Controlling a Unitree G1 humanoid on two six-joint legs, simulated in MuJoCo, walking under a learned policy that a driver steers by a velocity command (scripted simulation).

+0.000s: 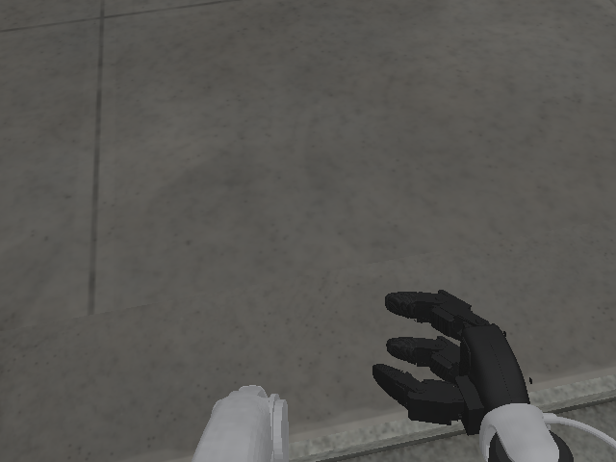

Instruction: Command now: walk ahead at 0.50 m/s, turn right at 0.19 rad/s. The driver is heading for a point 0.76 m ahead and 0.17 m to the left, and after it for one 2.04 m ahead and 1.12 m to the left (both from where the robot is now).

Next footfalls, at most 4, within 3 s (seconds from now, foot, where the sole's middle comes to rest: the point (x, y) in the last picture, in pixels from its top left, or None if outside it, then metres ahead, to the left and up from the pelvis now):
0.08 left None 0.23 0.10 -0.64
0.60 right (410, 353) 0.57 -0.09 -0.49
1.14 left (303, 231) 0.84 0.12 -0.49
1.68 right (311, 109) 1.23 0.13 -0.49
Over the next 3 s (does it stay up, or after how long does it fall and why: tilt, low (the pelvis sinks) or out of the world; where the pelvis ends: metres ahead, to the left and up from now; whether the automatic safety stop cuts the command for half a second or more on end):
stays up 1.51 0.67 0.29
